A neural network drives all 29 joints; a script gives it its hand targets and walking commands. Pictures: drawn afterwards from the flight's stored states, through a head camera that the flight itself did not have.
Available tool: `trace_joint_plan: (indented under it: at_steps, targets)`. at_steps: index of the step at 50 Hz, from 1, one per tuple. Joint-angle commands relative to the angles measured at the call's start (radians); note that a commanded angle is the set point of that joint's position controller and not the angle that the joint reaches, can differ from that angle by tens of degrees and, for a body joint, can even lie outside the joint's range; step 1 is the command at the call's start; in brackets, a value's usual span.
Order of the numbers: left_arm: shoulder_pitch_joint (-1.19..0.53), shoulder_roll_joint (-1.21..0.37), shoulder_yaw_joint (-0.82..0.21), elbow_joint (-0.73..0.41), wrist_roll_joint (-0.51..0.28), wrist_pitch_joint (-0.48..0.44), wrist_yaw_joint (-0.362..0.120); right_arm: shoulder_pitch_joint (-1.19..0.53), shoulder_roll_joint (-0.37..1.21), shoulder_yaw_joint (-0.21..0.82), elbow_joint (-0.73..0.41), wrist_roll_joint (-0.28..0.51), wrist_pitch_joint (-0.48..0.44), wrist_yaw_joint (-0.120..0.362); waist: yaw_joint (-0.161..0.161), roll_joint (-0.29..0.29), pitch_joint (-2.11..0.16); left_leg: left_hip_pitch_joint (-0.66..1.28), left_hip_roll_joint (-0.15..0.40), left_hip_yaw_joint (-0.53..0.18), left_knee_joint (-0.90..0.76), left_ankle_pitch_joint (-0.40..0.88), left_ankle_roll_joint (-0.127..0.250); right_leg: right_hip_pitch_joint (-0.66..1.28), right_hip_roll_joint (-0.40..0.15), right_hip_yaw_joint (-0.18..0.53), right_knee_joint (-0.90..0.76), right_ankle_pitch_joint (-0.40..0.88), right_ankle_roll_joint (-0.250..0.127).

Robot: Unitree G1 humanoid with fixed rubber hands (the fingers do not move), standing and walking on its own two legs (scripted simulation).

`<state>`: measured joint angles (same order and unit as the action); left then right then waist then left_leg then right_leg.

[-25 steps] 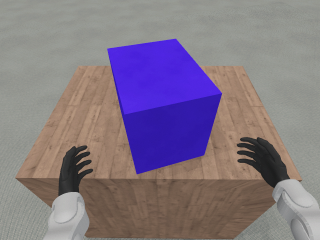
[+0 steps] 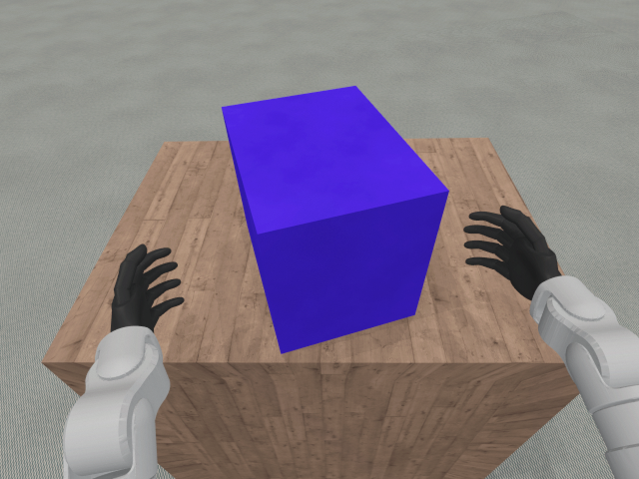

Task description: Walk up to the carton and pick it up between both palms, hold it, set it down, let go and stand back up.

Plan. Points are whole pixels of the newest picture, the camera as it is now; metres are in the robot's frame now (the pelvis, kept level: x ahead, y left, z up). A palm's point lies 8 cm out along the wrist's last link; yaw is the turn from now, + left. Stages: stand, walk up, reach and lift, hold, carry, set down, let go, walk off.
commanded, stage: reach and lift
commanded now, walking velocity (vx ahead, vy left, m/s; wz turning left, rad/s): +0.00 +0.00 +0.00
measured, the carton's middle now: (320, 213) +0.50 +0.04 +0.08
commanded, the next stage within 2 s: none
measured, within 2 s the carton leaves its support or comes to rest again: neither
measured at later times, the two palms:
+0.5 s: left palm (132, 268) +0.30 +0.23 +0.17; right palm (511, 203) +0.40 -0.19 +0.18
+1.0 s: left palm (124, 218) +0.34 +0.24 +0.20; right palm (478, 149) +0.46 -0.16 +0.21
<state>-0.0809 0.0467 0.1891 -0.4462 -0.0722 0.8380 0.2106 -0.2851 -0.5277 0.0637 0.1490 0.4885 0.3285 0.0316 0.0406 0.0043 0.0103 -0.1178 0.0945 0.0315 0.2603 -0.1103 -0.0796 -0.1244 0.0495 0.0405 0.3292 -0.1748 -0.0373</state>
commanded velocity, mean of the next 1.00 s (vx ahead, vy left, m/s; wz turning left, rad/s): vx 0.00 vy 0.00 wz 0.00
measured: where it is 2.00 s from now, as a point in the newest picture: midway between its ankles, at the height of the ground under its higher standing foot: outside the picture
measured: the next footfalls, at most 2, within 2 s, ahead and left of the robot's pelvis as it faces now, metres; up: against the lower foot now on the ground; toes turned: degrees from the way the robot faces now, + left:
none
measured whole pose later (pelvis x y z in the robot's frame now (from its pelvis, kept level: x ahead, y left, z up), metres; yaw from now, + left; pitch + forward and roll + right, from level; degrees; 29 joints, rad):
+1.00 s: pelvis -0.01 +0.00 +0.00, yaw +2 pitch +6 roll +0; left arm -0.69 0.18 0.20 0.00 -0.18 0.91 0.22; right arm -0.98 -0.60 0.17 0.68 0.56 0.43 0.05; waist 0.13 0.03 -0.06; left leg -0.32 0.08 -0.02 0.33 -0.11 -0.08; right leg -0.30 0.05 0.01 0.36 -0.17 -0.03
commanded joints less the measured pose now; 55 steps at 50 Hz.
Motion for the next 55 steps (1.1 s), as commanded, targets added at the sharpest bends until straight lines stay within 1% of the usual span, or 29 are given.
trace_joint_plan:
  at_steps: [1,2,4,8,9,10,12,13,14,17,18,20,24,26,28,32,35,36,38,40,41,43,46,47,49,50,51,54,55]
  targets:
    - [-0.314,0.091,0.016,-0.134,0.017,-0.015,0.006,-0.375,-0.235,-0.091,-0.087,0.016,-0.028,0.001,0.02,-0.016,-0.299,0.232,-0.092,0.02,0.047,0.219,0.048,-0.077,0.02,-0.016,-0.058,0.268,0.028]
    - [-0.306,0.076,0.016,-0.112,0.0,-0.009,0.004,-0.373,-0.238,-0.069,-0.068,0.012,-0.023,-0.003,0.012,-0.066,-0.267,0.214,-0.087,0.015,0.035,0.167,0.047,-0.041,0.023,-0.031,-0.061,0.226,0.03]
    - [-0.349,0.119,0.033,-0.13,-0.004,-0.002,0.012,-0.467,-0.252,-0.101,-0.112,0.006,-0.023,0.003,-0.005,-0.057,-0.325,0.201,-0.084,0.002,0.036,0.101,0.062,-0.089,0.015,-0.027,-0.062,0.145,0.025]
    - [-0.483,0.124,0.021,-0.074,-0.032,0.018,0.017,-0.552,-0.234,-0.104,-0.02,0.014,0.002,0.014,0.019,-0.039,-0.352,0.165,-0.09,0.014,0.037,0.069,0.055,-0.083,0.017,-0.01,-0.066,0.106,0.015]
    - [-0.461,0.103,0.012,-0.033,-0.011,0.029,0.022,-0.511,-0.242,-0.094,0.052,-0.011,0.013,0.017,-0.005,-0.016,-0.322,0.158,-0.085,-0.002,0.043,0.118,0.056,-0.081,0.015,-0.014,-0.056,0.143,0.013]
    - [-0.499,0.148,0.027,-0.03,-0.023,0.025,0.017,-0.636,-0.244,-0.066,-0.031,0.01,0.004,0.018,0.039,-0.064,-0.361,0.157,-0.09,0.008,0.041,0.121,0.059,-0.057,0.012,-0.002,-0.054,0.179,0.023]
    - [-0.436,0.115,0.037,0.002,-0.001,0.039,0.013,-0.542,-0.211,-0.05,0.042,0.012,0.016,0.019,0.02,-0.066,-0.334,0.15,-0.087,0.0,0.048,0.192,0.057,-0.017,0.025,-0.033,-0.047,0.264,0.026]
    - [-0.575,0.15,0.027,-0.02,-0.007,0.029,0.011,-0.666,-0.25,-0.078,0.075,0.013,0.014,0.022,0.028,-0.033,-0.34,0.159,-0.087,0.004,0.05,0.135,0.044,-0.08,0.025,-0.019,-0.049,0.187,0.026]
    - [-0.556,0.142,0.031,0.011,-0.026,0.031,0.011,-0.646,-0.242,-0.078,0.088,-0.002,0.017,0.021,0.023,-0.086,-0.355,0.147,-0.087,0.004,0.044,0.104,0.055,-0.045,0.019,-0.009,-0.056,0.157,0.027]
    - [-0.562,0.155,0.045,0.028,-0.017,0.04,0.011,-0.68,-0.231,-0.045,0.09,0.044,0.015,0.019,0.051,-0.047,-0.396,0.122,-0.098,0.011,0.061,0.156,0.057,-0.018,0.016,0.001,-0.036,0.231,0.029]
    - [-0.61,0.163,0.021,0.04,-0.017,0.041,0.009,-0.708,-0.232,-0.072,0.121,0.039,0.02,0.015,0.011,-0.039,-0.395,0.105,-0.097,0.006,0.05,0.129,0.057,-0.016,0.017,-0.012,-0.043,0.24,0.035]
    - [-0.633,0.151,0.023,-0.002,-0.026,0.047,0.013,-0.722,-0.266,-0.08,0.149,0.036,0.024,0.018,0.005,-0.031,-0.406,0.153,-0.09,-0.004,0.053,0.159,0.046,-0.037,0.024,-0.033,-0.037,0.245,0.034]
    - [-0.709,0.167,0.028,0.154,-0.03,0.05,0.02,-0.846,-0.236,-0.03,0.189,0.036,0.043,0.021,0.043,-0.032,-0.363,0.058,-0.094,0.002,0.046,0.05,0.066,-0.033,0.008,-0.019,-0.03,0.118,0.026]
    - [-0.765,0.224,0.047,0.07,-0.04,0.042,0.024,-0.917,-0.26,-0.065,0.121,0.028,0.03,0.024,0.06,-0.054,-0.489,0.108,-0.09,0.001,0.072,0.133,0.067,-0.021,0.011,-0.02,-0.013,0.197,0.028]
    - [-0.719,0.193,0.031,0.132,-0.054,0.047,0.017,-0.824,-0.231,-0.03,0.257,0.045,0.046,0.019,0.043,-0.068,-0.429,0.077,-0.091,-0.005,0.073,0.126,0.058,-0.033,0.015,-0.024,-0.013,0.198,0.033]
    - [-0.809,0.237,0.03,0.085,-0.055,0.044,0.011,-0.949,-0.255,-0.023,0.174,0.082,0.032,0.014,0.057,-0.025,-0.536,0.093,-0.1,0.007,0.093,0.22,0.039,0.018,0.022,-0.025,0.007,0.36,0.049]
    - [-0.854,0.238,0.04,0.127,-0.062,0.054,0.002,-0.961,-0.282,-0.043,0.253,0.051,0.042,0.0,0.044,-0.047,-0.532,0.084,-0.1,-0.008,0.09,0.2,0.039,0.003,0.015,-0.023,0.005,0.361,0.051]
    - [-0.812,0.225,0.037,0.077,-0.064,0.05,0.001,-0.997,-0.274,-0.016,0.181,0.062,0.037,0.002,0.071,-0.042,-0.605,0.118,-0.097,0.003,0.095,0.285,0.03,0.049,0.021,-0.028,0.009,0.424,0.051]
    - [-0.833,0.254,0.055,0.074,-0.072,0.049,-0.007,-1.002,-0.263,-0.02,0.177,0.081,0.038,-0.008,0.057,-0.047,-0.6,0.076,-0.1,-0.01,0.108,0.327,0.037,0.091,0.005,-0.012,0.026,0.55,0.071]
    - [-0.822,0.241,0.055,0.21,-0.067,0.058,-0.01,-0.992,-0.267,0.002,0.306,0.083,0.062,-0.008,0.044,-0.073,-0.538,0.001,-0.101,-0.007,0.094,0.244,0.045,0.079,-0.004,-0.017,0.038,0.497,0.077]
    - [-0.909,0.259,0.062,0.174,-0.086,0.046,-0.01,-1.084,-0.279,0.014,0.264,0.094,0.061,-0.002,0.085,-0.078,-0.562,0.037,-0.095,-0.002,0.095,0.224,0.042,0.055,0.005,-0.012,0.028,0.414,0.07]
    - [-0.931,0.26,0.051,0.235,-0.091,0.04,-0.001,-1.067,-0.253,0.012,0.292,0.074,0.061,0.001,0.089,-0.075,-0.58,0.016,-0.101,-0.002,0.092,0.2,0.05,0.03,0.005,-0.02,0.017,0.349,0.065]
    - [-0.917,0.253,0.036,0.204,-0.089,0.038,0.004,-1.064,-0.269,0.024,0.326,0.081,0.057,0.01,0.069,-0.055,-0.607,0.047,-0.096,-0.007,0.099,0.277,0.036,0.054,0.021,-0.028,0.023,0.426,0.053]
    - [-1.023,0.253,0.024,0.313,-0.096,0.042,-0.001,-1.128,-0.263,0.02,0.443,0.08,0.07,0.01,0.071,-0.073,-0.514,0.02,-0.094,-0.009,0.091,0.204,0.036,-0.003,0.009,-0.029,0.004,0.34,0.063]
    - [-1.073,0.281,0.026,0.362,-0.103,0.017,0.011,-1.194,-0.255,0.003,0.413,0.062,0.056,0.019,0.094,-0.037,-0.589,-0.017,-0.091,-0.007,0.079,0.109,0.043,-0.007,0.002,-0.033,0.003,0.208,0.056]
    - [-1.086,0.312,0.047,0.301,-0.114,0.009,0.019,-1.237,-0.268,0.006,0.385,0.061,0.053,0.022,0.129,-0.042,-0.627,0.005,-0.09,-0.007,0.089,0.172,0.036,0.017,0.004,-0.028,0.019,0.251,0.055]
    - [-1.079,0.297,0.027,0.369,-0.107,0.014,0.02,-1.223,-0.269,0.019,0.451,0.048,0.053,0.022,0.098,-0.062,-0.615,-0.012,-0.091,-0.018,0.098,0.187,0.036,0.0,0.011,-0.033,0.022,0.289,0.058]
    - [-1.19,0.288,-0.006,0.332,-0.135,-0.005,0.029,-1.299,-0.28,-0.002,0.488,0.061,0.036,0.027,0.09,-0.029,-0.71,0.028,-0.091,-0.02,0.115,0.268,0.016,0.032,0.015,-0.033,0.03,0.369,0.05]
    - [-1.097,0.265,0.009,0.447,-0.118,-0.001,0.025,-1.23,-0.28,0.047,0.565,0.06,0.049,0.035,0.094,-0.057,-0.628,0.004,-0.086,-0.03,0.119,0.264,0.021,0.02,0.018,-0.042,0.038,0.367,0.054]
